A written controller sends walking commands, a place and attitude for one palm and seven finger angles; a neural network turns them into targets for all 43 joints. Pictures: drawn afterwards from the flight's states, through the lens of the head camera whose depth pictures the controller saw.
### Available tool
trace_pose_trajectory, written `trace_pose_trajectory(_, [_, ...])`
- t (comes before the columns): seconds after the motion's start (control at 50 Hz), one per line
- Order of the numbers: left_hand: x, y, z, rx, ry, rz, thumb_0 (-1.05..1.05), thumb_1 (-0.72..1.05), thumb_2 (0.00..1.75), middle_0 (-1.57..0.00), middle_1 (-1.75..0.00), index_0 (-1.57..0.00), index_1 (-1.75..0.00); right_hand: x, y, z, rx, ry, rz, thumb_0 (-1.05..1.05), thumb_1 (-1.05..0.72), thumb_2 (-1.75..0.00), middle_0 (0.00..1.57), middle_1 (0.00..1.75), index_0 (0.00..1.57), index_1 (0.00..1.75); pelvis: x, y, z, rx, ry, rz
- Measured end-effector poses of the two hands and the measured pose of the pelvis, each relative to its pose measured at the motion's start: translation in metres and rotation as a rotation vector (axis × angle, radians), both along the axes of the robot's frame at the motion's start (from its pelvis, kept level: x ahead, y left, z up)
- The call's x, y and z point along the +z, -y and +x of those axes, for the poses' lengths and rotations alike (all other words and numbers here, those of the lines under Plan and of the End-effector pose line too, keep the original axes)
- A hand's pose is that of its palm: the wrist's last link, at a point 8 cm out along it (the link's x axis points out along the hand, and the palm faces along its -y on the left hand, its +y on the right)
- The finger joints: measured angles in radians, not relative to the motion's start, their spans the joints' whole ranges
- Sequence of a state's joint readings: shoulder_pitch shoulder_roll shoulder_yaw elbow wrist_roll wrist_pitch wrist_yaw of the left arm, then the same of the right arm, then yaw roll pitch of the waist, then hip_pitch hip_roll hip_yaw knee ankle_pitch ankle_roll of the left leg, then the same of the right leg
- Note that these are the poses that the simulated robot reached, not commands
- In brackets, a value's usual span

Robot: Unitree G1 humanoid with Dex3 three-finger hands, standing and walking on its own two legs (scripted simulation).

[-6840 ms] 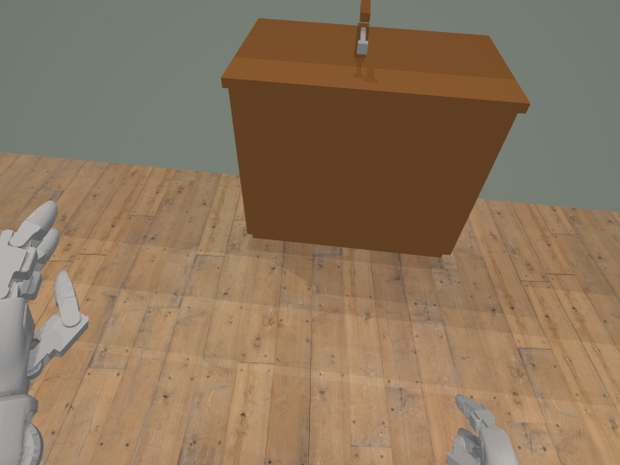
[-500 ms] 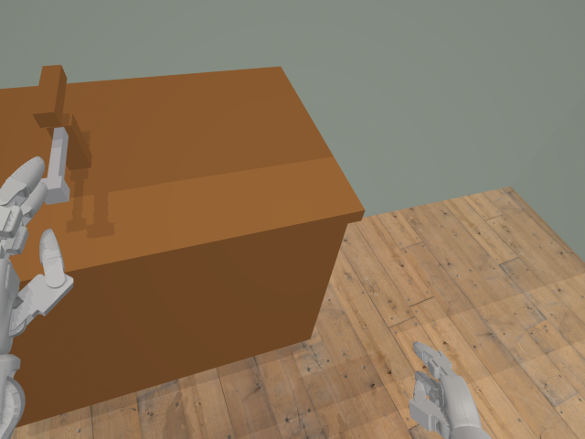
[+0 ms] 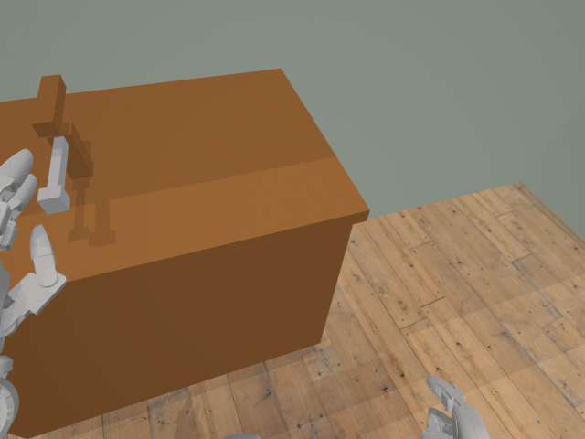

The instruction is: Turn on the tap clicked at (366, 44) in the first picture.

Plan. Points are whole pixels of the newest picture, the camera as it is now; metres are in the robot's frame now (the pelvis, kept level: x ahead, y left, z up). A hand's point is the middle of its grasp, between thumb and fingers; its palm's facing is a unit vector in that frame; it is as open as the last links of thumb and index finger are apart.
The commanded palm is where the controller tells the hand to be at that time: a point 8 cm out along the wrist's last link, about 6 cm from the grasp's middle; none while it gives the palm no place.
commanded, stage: shuffle to correct the standing spot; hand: left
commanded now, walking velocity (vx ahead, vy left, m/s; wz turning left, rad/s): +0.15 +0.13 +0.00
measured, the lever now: (54, 199) +0.39 +0.36 +0.10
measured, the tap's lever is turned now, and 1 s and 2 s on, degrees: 0 0 0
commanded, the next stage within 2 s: come to a stop and stand still in 0.30 s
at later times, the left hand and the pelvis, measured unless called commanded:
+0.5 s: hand (9, 256) +0.24 +0.30 +0.18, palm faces +0.44 -0.80 -0.42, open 7.4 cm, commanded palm +0.19 +0.33 +0.20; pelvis +0.03 +0.04 +0.02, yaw +1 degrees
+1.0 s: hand (2, 238) +0.27 +0.33 +0.17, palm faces +0.44 -0.84 -0.32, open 7.4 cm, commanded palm +0.21 +0.35 +0.20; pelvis +0.06 +0.07 +0.02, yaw +1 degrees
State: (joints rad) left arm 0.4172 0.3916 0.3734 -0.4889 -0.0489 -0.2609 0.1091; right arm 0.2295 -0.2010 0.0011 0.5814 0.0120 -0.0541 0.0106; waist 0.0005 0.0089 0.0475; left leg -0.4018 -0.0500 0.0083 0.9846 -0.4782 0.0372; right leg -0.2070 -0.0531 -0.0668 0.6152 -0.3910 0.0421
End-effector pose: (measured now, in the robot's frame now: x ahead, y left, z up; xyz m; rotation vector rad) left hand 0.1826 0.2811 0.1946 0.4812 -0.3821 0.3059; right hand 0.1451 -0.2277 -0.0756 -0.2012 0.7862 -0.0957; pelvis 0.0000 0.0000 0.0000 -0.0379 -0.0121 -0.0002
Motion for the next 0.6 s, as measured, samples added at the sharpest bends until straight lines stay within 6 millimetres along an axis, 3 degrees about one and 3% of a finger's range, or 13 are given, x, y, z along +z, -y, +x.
trace_pose_trajectory(0.16, [-0.01, -0.021, 0.002, 0.015, 0.045, -0.01, 0.01, 0.88, 0.89, -0.21, -0.31, -0.21, -0.3, -0.007, -0.007, 0.005, -0.051, 0.035, -0.052, 0.01, -0.91, -0.9, 0.2, 0.3, 0.2, 0.3, -0.015, -0.022, 0.0, -0.017, 0.039, 0.04])
trace_pose_trajectory(0.34, [0.009, -0.016, 0.003, 0.021, -0.001, 0.059, 0.02, 0.88, 0.89, -0.21, -0.31, -0.21, -0.3, -0.014, -0.039, 0.012, 0.017, 0.04, 0.057, 0.01, -0.91, -0.9, 0.2, 0.3, 0.2, 0.3, -0.005, -0.022, 0.01, 0.018, 0.017, 0.04])
trace_pose_trajectory(0.42, [0.01, -0.03, 0.005, 0.065, -0.046, 0.02, 0.01, 0.88, 0.89, -0.21, -0.31, -0.22, -0.3, -0.01, -0.041, 0.015, 0.033, -0.034, 0.036, 0.01, -0.91, -0.9, 0.21, 0.3, 0.2, 0.3, 0.01, -0.031, 0.023, 0.021, 0.0, 0.049])
trace_pose_trajectory(0.5, [0.002, -0.053, 0.016, 0.125, -0.089, -0.009, 0.01, 0.88, 0.89, -0.21, -0.31, -0.22, -0.3, -0.001, -0.044, 0.028, 0.036, -0.042, -0.012, 0.01, -0.91, -0.9, 0.21, 0.3, 0.2, 0.3, 0.016, -0.043, 0.033, 0.021, -0.004, 0.067])
trace_pose_trajectory(0.6, [-0.008, -0.07, 0.039, 0.099, -0.045, -0.041, 0.01, 0.88, 0.89, -0.21, -0.31, -0.21, -0.3, 0.004, -0.055, 0.06, 0.002, 0.046, -0.053, 0.01, -0.91, -0.9, 0.2, 0.3, 0.2, 0.3, 0.003, -0.062, 0.042, 0.007, 0.026, 0.063])
